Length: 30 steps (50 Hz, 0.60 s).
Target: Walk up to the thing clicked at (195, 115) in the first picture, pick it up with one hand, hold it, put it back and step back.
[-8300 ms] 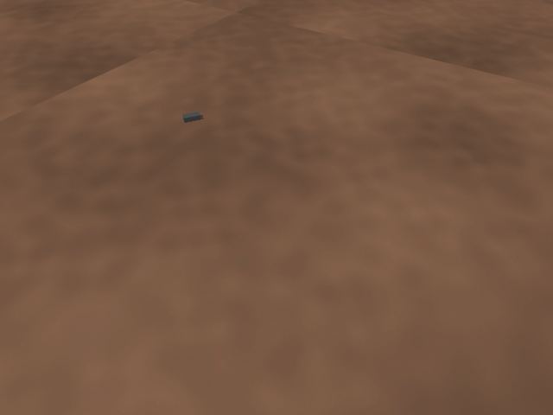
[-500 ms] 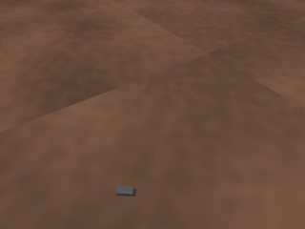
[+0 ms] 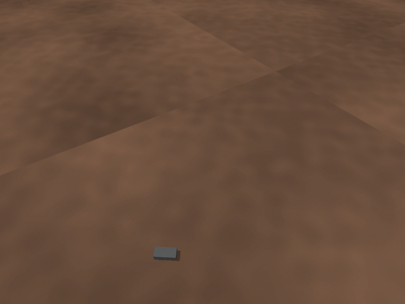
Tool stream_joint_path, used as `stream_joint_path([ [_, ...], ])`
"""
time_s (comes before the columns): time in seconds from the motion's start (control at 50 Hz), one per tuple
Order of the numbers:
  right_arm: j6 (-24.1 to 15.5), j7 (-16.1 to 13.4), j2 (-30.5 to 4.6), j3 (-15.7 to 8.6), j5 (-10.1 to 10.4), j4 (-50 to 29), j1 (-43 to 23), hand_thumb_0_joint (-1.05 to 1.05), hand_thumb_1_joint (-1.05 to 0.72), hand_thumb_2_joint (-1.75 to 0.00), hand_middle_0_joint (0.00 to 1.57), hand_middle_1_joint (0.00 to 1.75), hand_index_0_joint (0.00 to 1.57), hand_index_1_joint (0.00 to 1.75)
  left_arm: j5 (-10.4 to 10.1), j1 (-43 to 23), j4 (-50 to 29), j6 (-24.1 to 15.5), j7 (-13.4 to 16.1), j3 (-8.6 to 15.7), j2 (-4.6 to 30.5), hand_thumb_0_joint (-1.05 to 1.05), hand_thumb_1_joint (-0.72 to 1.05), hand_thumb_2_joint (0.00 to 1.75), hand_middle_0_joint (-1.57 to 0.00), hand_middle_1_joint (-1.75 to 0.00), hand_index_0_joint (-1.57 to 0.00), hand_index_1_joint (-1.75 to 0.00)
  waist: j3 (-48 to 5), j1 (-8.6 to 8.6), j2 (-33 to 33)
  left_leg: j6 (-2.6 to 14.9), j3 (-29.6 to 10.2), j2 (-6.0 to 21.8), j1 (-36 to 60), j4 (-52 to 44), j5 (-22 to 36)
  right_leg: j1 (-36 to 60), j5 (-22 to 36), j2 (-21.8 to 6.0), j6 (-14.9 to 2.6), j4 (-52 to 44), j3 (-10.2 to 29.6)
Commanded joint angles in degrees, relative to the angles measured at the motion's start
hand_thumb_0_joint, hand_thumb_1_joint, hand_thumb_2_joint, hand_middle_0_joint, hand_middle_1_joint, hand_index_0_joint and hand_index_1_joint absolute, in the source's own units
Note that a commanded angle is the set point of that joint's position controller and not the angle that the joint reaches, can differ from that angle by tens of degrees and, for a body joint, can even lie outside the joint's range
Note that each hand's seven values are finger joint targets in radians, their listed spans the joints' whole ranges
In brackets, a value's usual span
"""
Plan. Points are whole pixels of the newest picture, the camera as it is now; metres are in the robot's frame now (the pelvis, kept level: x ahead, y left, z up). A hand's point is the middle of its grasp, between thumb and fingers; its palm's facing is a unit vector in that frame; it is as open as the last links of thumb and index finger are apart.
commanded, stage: stand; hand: left
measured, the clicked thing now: (165, 253) +0.53 +0.22 -0.77
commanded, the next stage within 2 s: none
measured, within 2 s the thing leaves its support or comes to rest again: neither
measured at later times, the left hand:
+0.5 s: hand out of the picture +0.08 +0.25 -0.16, palm faces -0.03 -0.94 -0.34, open 7.4 cm
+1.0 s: hand out of the picture +0.08 +0.26 -0.16, palm faces -0.02 -0.94 -0.34, open 7.4 cm
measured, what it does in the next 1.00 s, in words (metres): stands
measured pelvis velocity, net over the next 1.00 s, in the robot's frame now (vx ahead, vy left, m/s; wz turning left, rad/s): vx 0.01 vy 0.00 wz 0.00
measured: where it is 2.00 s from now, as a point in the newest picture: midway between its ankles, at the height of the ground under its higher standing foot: outside the picture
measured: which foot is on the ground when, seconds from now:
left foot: down 0.00-1.00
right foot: down 0.00-1.00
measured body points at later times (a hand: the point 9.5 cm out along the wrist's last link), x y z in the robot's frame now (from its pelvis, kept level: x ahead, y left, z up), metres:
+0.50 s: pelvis +0.01 +0.00 +0.00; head +0.01 +0.00 +0.45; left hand +0.08 +0.30 -0.13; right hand +0.08 -0.30 -0.13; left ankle +0.02 +0.13 -0.75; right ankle +0.00 -0.13 -0.75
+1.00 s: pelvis +0.01 +0.00 +0.00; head +0.01 +0.00 +0.45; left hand +0.08 +0.31 -0.13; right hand +0.09 -0.30 -0.13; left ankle +0.02 +0.13 -0.75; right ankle +0.00 -0.13 -0.75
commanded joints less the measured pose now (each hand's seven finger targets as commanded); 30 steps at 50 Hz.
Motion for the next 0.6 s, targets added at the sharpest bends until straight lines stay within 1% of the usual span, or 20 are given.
stream_joint_path([
  [0.0,-1.5,-0.5,-11.9,-2.4,-0.2,-3.4,-2.8,0.00,-0.90,-0.90,0.20,0.30,0.20,0.30,0.3,-2.4,-3.5,-1.3,0.7,2.5,12.3,0.00,0.90,0.90,-0.20,-0.30,-0.20,-0.30,-2.4,-0.26,-0.4,1.77,-5.4,5.9,0.5,-3.2,3.4,-1.8,3.3,-6.4,-1.98,-4.3,5.2],
  [0.02,-1.5,-0.5,-12.1,-2.4,-0.2,-3.2,-2.6,0.00,-0.90,-0.90,0.20,0.30,0.20,0.30,0.2,-1.9,-3.5,-1.3,0.7,2.6,12.4,0.00,0.90,0.90,-0.20,-0.30,-0.20,-0.30,-2.6,-0.10,-0.2,1.67,-5.3,5.9,1.0,-3.3,2.8,-2.1,2.8,-6.4,-2.01,-4.3,5.4],
  [0.04,-1.5,-0.5,-12.0,-2.3,-0.2,-3.3,-2.2,0.00,-0.90,-0.90,0.20,0.30,0.20,0.30,0.2,-2.2,-3.5,-1.3,0.7,2.6,12.4,0.00,0.90,0.90,-0.20,-0.30,-0.20,-0.30,-2.3,-0.41,0.2,1.65,-5.3,5.8,0.0,-3.5,2.4,-1.5,3.0,-6.4,-2.05,-4.1,5.3],
  [0.06,-1.6,-0.5,-12.2,-2.4,-0.2,-3.3,-3.0,0.00,-0.90,-0.90,0.20,0.30,0.20,0.30,0.2,-1.7,-3.6,-1.3,0.6,2.5,12.1,0.00,0.90,0.90,-0.20,-0.30,-0.20,-0.30,-2.5,0.13,0.4,1.56,-5.6,5.9,0.8,-3.5,2.7,-2.1,2.5,-6.1,-1.92,-4.0,5.1],
  [0.12,-1.6,-0.6,-12.1,-2.3,-0.3,-3.4,-2.5,0.00,-0.90,-0.90,0.20,0.30,0.20,0.30,0.3,-2.3,-3.8,-1.3,0.7,2.5,12.4,0.00,0.90,0.90,-0.20,-0.30,-0.20,-0.30,-3.3,-0.21,0.1,1.64,-5.5,6.1,0.7,-3.2,4.1,-1.4,3.9,-6.3,-1.94,-3.8,5.1],
  [0.16,-1.5,-0.6,-12.1,-2.4,-0.2,-3.5,-2.8,0.00,-0.90,-0.90,0.20,0.30,0.20,0.30,0.3,-2.1,-3.8,-1.3,0.8,2.5,12.4,0.00,0.90,0.90,-0.20,-0.30,-0.20,-0.30,-3.8,-0.06,-0.3,1.78,-5.4,6.2,1.7,-2.6,5.2,-1.5,4.9,-6.4,-1.99,-3.6,5.2],
  [0.2,-1.5,-0.6,-12.2,-2.3,-0.1,-3.3,-2.8,0.00,-0.90,-0.90,0.20,0.30,0.20,0.30,0.2,-1.6,-3.6,-1.3,0.7,2.4,12.1,0.00,0.90,0.90,-0.20,-0.30,-0.20,-0.30,-3.0,0.06,0.2,1.81,-5.5,6.1,1.1,-2.8,4.3,-1.6,4.3,-6.3,-1.86,-3.9,5.1],
  [0.22,-1.6,-0.6,-12.0,-2.4,-0.2,-3.5,-2.9,0.00,-0.90,-0.90,0.20,0.30,0.20,0.30,0.2,-1.9,-3.7,-1.4,0.8,2.4,12.3,0.00,0.90,0.90,-0.20,-0.30,-0.20,-0.30,-3.7,-0.16,-0.5,1.81,-5.4,6.2,1.8,-2.7,5.1,-1.6,4.7,-6.4,-1.94,-3.6,5.1],
  [0.24,-1.5,-0.6,-12.2,-2.4,-0.2,-3.4,-2.4,0.00,-0.90,-0.90,0.20,0.30,0.20,0.30,0.3,-1.9,-3.8,-1.4,0.8,2.4,12.3,0.00,0.90,0.90,-0.20,-0.30,-0.20,-0.30,-4.0,-0.13,-0.3,1.99,-5.2,6.2,1.6,-2.4,5.8,-1.1,6.0,-6.6,-1.92,-3.7,5.2],
  [0.26,-1.5,-0.5,-11.8,-2.2,-0.1,-3.3,-2.2,0.00,-0.90,-0.90,0.20,0.30,0.20,0.30,0.1,-2.3,-3.7,-1.4,0.8,2.5,12.5,0.00,0.90,0.90,-0.20,-0.30,-0.20,-0.30,-3.1,-0.30,-0.6,1.74,-5.4,6.1,0.9,-3.0,5.9,-1.2,5.6,-6.4,-1.85,-3.6,5.1],
  [0.28,-1.5,-0.6,-12.4,-2.4,-0.2,-3.5,-2.8,0.00,-0.90,-0.90,0.20,0.30,0.20,0.30,0.2,-1.9,-3.9,-1.4,0.8,2.4,12.3,0.00,0.90,0.90,-0.20,-0.30,-0.20,-0.30,-3.7,0.02,-0.1,1.87,-5.3,6.2,1.7,-2.5,6.1,-1.5,5.9,-6.4,-1.83,-3.7,5.1],
  [0.3,-1.5,-0.6,-12.3,-2.4,-0.1,-3.4,-2.7,0.00,-0.90,-0.90,0.20,0.30,0.20,0.30,0.3,-1.9,-3.6,-1.4,0.8,2.4,12.1,0.00,0.90,0.90,-0.20,-0.30,-0.20,-0.30,-3.1,-0.13,-0.2,1.90,-5.3,6.1,1.2,-2.5,5.2,-1.4,5.5,-6.4,-1.77,-3.8,5.1],
  [0.34,-1.4,-0.6,-11.9,-2.2,-0.1,-3.6,-2.4,0.00,-0.90,-0.90,0.20,0.30,0.20,0.30,0.3,-2.1,-3.7,-1.4,0.9,2.4,12.4,0.00,0.90,0.90,-0.20,-0.30,-0.20,-0.30,-3.4,-0.25,-0.6,1.87,-5.3,6.2,1.5,-2.7,6.0,-1.3,5.6,-6.4,-1.84,-3.5,5.0],
  [0.38,-1.6,-0.6,-12.1,-2.2,-0.2,-3.6,-2.6,0.00,-0.90,-0.90,0.20,0.30,0.20,0.30,0.2,-1.8,-3.8,-1.4,0.8,2.3,12.1,0.00,0.90,0.90,-0.20,-0.30,-0.20,-0.30,-3.4,-0.09,0.1,1.86,-5.3,6.2,1.3,-2.5,6.4,-1.1,6.4,-6.4,-1.71,-3.8,5.0],
  [0.42,-1.6,-0.6,-12.4,-2.4,-0.2,-3.6,-2.7,0.00,-0.90,-0.90,0.20,0.30,0.20,0.30,0.3,-2.1,-4.0,-1.5,0.9,2.4,12.3,0.00,0.90,0.90,-0.20,-0.30,-0.20,-0.30,-4.6,-0.16,-0.2,1.85,-5.0,6.4,2.6,-1.8,8.0,-0.9,7.9,-6.7,-1.84,-3.4,5.1],
  [0.46,-1.5,-0.7,-11.9,-2.2,-0.2,-3.5,-2.3,0.00,-0.90,-0.90,0.20,0.30,0.20,0.30,0.3,-1.9,-3.8,-1.5,0.9,2.4,12.5,0.00,0.90,0.90,-0.20,-0.30,-0.20,-0.30,-3.8,-0.20,-0.2,1.83,-5.1,6.2,1.7,-2.3,7.0,-0.7,7.3,-6.6,-1.69,-3.6,5.1],
  [0.5,-1.5,-0.7,-12.0,-2.3,-0.2,-3.6,-2.3,0.00,-0.90,-0.90,0.20,0.30,0.20,0.30,0.3,-2.3,-3.9,-1.4,0.9,2.4,12.3,0.00,0.90,0.90,-0.20,-0.30,-0.20,-0.30,-3.9,-0.24,-0.1,1.93,-5.0,6.3,1.4,-2.2,7.6,-0.1,8.0,-6.7,-1.76,-3.3,5.1],
  [0.52,-1.5,-0.7,-11.8,-2.2,-0.1,-3.5,-2.4,0.00,-0.90,-0.90,0.20,0.30,0.20,0.30,0.2,-2.1,-3.7,-1.4,0.9,2.4,12.2,0.00,0.90,0.90,-0.20,-0.30,-0.20,-0.30,-3.3,-0.16,0.0,1.79,-5.3,6.3,1.3,-2.6,7.2,-0.6,7.1,-6.5,-1.69,-3.3,4.8],
  [0.56,-1.4,-0.7,-12.1,-2.3,-0.1,-3.6,-2.6,0.00,-0.90,-0.90,0.20,0.30,0.20,0.30,0.2,-1.8,-3.8,-1.4,0.9,2.4,12.2,0.00,0.90,0.90,-0.20,-0.30,-0.20,-0.30,-3.8,0.03,-0.3,2.04,-5.1,6.3,1.8,-2.3,7.1,-0.2,7.2,-6.6,-1.72,-3.6,5.0],
  [0.58,-1.5,-0.7,-11.9,-2.3,-0.3,-3.8,-2.5,0.00,-0.90,-0.90,0.20,0.30,0.20,0.30,0.3,-2.1,-3.9,-1.5,0.9,2.4,12.3,0.00,0.90,0.90,-0.20,-0.30,-0.20,-0.30,-4.2,-0.12,-0.2,1.88,-5.1,6.4,1.5,-2.4,8.4,0.1,8.3,-6.5,-1.70,-3.2,4.8],
])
